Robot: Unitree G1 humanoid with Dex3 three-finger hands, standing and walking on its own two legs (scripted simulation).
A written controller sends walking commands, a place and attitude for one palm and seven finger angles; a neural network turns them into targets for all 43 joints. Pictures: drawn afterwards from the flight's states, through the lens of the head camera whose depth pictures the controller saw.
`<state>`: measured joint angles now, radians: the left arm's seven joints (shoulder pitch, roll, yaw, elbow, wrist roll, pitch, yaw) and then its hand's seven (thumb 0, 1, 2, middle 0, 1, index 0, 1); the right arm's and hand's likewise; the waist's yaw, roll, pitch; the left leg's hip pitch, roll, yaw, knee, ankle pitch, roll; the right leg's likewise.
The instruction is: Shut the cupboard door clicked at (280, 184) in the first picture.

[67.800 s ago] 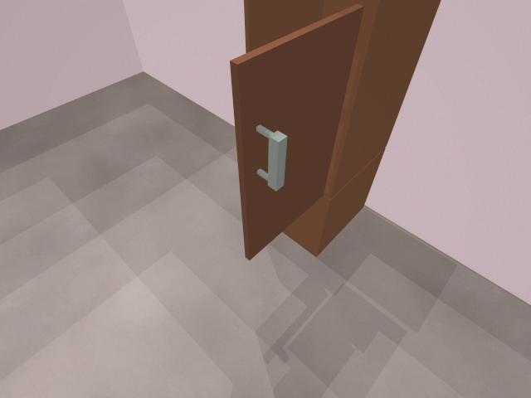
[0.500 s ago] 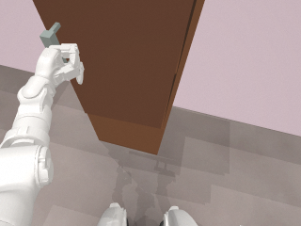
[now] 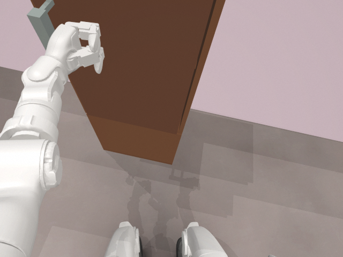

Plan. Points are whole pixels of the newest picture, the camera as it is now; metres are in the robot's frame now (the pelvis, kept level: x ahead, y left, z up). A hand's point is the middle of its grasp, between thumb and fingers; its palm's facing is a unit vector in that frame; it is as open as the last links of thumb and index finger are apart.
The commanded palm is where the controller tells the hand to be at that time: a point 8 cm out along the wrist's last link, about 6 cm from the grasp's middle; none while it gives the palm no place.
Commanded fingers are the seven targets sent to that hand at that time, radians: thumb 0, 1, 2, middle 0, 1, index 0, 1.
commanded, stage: push the door shut along its arc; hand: left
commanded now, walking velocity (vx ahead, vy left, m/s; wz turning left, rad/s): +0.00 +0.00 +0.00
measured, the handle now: (55, 35) +0.59 +0.22 +0.12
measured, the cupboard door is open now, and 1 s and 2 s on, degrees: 0 0 0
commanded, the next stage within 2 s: pull the fist back off the door in 0.30 s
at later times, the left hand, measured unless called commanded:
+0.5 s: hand (106, 45) +0.55 +0.10 +0.13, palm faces -0.28 -0.96 +0.03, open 2.9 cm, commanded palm +0.58 +0.12 +0.12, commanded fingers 0.00 0.90 0.90 -1.30 -1.50 -1.30 -1.50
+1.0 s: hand (119, 49) +0.54 +0.08 +0.13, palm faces +0.02 -1.00 -0.01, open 2.9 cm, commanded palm +0.51 +0.12 +0.12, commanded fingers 0.00 0.90 0.90 -1.30 -1.50 -1.30 -1.50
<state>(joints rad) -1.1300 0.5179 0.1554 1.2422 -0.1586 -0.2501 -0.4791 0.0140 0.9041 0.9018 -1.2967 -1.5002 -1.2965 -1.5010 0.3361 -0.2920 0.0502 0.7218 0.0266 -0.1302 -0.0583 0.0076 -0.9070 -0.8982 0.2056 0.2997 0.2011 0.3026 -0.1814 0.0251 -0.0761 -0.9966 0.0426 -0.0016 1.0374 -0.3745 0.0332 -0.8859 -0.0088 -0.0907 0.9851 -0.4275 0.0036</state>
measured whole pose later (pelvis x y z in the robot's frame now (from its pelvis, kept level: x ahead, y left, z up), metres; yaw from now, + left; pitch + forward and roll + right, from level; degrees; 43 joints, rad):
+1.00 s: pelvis +0.00 -0.01 +0.01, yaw -2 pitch +19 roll -2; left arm -1.07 0.35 0.27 1.24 -0.05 -0.37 0.06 -0.02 0.86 0.96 -1.30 -1.50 -1.30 -1.50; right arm 0.45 -0.28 0.01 0.70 -0.04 -0.09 0.04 0.01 -0.91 -0.90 0.20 0.30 0.20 0.30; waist -0.20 0.05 -0.10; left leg -0.96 0.05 0.02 0.99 -0.35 0.02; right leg -0.88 0.01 -0.05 0.96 -0.41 0.00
